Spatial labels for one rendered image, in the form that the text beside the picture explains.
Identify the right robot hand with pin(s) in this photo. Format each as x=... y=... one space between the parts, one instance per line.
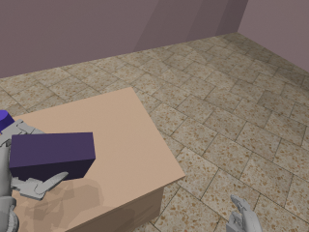
x=246 y=222

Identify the sponge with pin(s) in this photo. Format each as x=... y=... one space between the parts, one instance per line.
x=43 y=155

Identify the table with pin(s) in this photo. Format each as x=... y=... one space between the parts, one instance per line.
x=124 y=186

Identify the left robot forearm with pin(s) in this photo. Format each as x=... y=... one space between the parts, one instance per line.
x=9 y=221

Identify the left robot hand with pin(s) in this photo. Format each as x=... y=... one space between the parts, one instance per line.
x=32 y=188

